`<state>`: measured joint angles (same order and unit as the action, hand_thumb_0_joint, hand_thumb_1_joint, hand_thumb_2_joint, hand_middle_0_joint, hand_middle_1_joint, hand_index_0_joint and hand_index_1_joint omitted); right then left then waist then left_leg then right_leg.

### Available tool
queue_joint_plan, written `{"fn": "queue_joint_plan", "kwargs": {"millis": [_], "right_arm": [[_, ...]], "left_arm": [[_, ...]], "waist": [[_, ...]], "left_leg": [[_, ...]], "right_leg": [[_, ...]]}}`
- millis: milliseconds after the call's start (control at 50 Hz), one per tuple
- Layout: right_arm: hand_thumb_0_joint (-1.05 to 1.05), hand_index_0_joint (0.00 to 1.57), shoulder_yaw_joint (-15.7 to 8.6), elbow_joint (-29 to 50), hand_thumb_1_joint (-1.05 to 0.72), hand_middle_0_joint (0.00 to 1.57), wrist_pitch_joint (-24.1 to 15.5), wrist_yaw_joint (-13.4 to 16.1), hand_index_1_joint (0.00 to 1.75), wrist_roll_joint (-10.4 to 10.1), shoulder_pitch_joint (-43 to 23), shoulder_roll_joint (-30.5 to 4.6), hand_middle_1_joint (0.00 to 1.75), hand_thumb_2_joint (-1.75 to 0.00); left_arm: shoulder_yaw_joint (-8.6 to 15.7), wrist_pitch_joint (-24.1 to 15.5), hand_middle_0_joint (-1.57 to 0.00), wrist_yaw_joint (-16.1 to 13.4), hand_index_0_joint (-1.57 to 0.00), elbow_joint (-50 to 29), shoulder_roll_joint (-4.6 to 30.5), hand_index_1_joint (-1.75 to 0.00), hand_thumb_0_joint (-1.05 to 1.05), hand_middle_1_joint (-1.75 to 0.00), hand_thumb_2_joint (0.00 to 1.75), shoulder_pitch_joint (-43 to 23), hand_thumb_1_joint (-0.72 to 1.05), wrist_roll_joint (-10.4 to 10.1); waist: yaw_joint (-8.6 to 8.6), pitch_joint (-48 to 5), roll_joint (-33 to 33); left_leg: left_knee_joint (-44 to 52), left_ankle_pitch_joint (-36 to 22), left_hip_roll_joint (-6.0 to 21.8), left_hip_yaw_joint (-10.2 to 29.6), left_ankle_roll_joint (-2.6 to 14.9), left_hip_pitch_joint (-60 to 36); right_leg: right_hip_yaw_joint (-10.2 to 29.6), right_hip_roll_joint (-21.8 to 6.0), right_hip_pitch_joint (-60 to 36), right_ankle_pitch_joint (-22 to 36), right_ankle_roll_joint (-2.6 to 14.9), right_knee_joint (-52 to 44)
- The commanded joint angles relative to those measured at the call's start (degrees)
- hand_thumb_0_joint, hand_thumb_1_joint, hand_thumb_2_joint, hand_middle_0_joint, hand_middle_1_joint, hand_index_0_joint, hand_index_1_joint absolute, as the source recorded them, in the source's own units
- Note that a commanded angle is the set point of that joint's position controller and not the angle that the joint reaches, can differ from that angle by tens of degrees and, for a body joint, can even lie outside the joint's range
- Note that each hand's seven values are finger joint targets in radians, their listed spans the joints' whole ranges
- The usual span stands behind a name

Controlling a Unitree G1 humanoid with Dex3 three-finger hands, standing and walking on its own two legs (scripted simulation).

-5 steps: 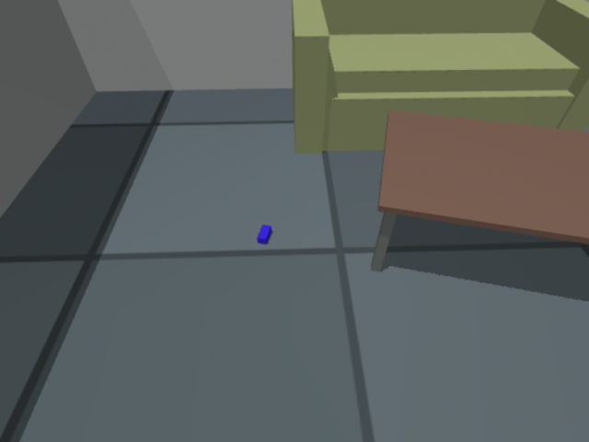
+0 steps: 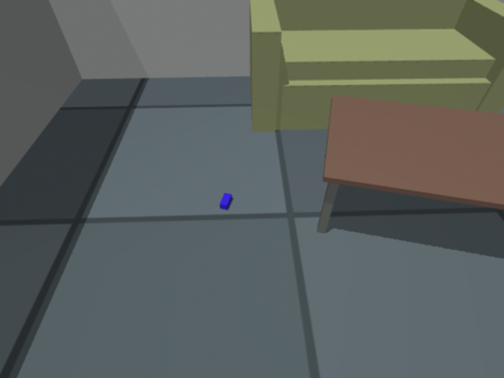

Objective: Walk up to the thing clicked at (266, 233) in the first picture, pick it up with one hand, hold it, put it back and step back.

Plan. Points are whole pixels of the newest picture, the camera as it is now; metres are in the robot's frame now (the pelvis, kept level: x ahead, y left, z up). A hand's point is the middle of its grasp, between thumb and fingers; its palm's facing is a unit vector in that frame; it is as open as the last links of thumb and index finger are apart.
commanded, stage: stand
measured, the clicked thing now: (226, 201) +1.17 +0.14 -0.76
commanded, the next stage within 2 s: walk up in 1.02 s
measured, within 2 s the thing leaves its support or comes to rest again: neither
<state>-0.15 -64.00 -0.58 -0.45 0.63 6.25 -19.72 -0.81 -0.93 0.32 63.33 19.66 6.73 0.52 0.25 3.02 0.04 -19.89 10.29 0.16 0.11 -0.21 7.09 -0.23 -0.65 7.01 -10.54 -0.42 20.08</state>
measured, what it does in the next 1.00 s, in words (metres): stands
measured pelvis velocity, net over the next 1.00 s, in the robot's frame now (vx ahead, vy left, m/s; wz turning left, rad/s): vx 0.01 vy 0.00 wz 0.00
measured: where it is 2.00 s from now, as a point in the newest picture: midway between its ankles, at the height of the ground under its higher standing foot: outside the picture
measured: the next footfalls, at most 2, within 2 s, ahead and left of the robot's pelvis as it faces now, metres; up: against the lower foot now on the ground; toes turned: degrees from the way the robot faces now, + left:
left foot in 1.56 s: +0.00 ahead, +0.10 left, +0.00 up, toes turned +32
right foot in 1.86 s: +0.14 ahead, -0.12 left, +0.00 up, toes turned +48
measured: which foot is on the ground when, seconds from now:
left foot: down 0.00-1.00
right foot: down 0.00-1.00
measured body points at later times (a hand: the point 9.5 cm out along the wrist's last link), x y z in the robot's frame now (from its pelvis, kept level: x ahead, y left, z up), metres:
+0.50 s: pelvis +0.00 +0.00 +0.00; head +0.01 -0.01 +0.45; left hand +0.08 +0.29 -0.13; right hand +0.08 -0.30 -0.13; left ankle +0.01 +0.12 -0.75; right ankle +0.01 -0.12 -0.75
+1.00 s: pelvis +0.01 +0.00 +0.00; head +0.02 -0.01 +0.45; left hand +0.08 +0.29 -0.13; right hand +0.08 -0.31 -0.13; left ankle +0.01 +0.12 -0.75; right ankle +0.01 -0.12 -0.75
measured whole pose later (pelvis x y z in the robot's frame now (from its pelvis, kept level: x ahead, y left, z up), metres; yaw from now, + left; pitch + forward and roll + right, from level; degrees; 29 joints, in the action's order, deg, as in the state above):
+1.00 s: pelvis +0.01 +0.00 +0.00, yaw +0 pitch -2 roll +0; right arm 0.2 -64.0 -0.5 -0.3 0.7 7.0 -19.9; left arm -0.5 -0.7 0.4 63.7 20.1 7.0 0.5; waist 0.1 3.0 0.0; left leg -18.3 10.1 0.6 0.1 -0.6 6.1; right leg -0.3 -0.3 6.2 -10.6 0.0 18.9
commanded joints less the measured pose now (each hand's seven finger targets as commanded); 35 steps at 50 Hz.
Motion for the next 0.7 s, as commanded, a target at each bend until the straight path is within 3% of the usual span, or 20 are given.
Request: {"fn": "queue_joint_plan", "kwargs": {"millis": [0,360,440,680], "right_arm": [[0.00,0.20,-2.1,3.0,-0.90,0.20,-1.2,0.9,0.30,-0.2,-2.0,-11.7,0.30,-0.90],[0.00,0.20,-2.0,3.1,-0.90,0.20,-1.3,0.9,0.30,-0.2,-2.5,-11.7,0.30,-0.90],[0.00,0.20,-2.3,3.1,-0.90,0.20,-1.1,0.9,0.30,-0.2,-2.2,-12.1,0.30,-0.90],[0.00,0.20,-2.0,3.0,-0.90,0.20,-1.2,1.0,0.30,-0.1,-1.6,-12.1,0.30,-0.90]], "left_arm": [[2.6,-1.0,-0.20,-0.9,-0.20,-3.1,12.1,-0.30,0.00,-0.30,0.90,-2.5,0.90,0.0],[2.8,-0.9,-0.20,-0.8,-0.20,-2.9,12.1,-0.30,0.00,-0.30,0.90,-2.5,0.90,0.1],[2.9,-1.1,-0.20,-0.9,-0.20,-3.1,12.5,-0.30,0.00,-0.30,0.90,-2.6,0.90,0.1],[2.9,-0.9,-0.20,-0.8,-0.20,-3.0,12.6,-0.30,0.00,-0.30,0.90,-2.4,0.90,0.1]], "waist": [[-0.15,-3.9,-0.1],[-0.30,-3.3,0.1],[-0.05,-4.8,0.6],[-0.16,-4.0,0.0]], "left_leg": [[3.3,-6.7,6.9,5.4,1.55,-0.7],[4.5,-5.4,7.0,5.6,1.28,-1.3],[3.5,-7.0,6.9,5.0,1.46,-2.2],[4.0,-6.0,7.0,5.1,1.43,-1.4]], "right_leg": [[5.7,-6.7,-0.3,7.1,2.00,-3.3],[5.4,-6.3,0.3,4.6,1.97,-4.2],[5.8,-6.8,-1.0,7.6,2.04,-4.3],[6.0,-6.7,-0.7,6.6,2.09,-4.4]]}}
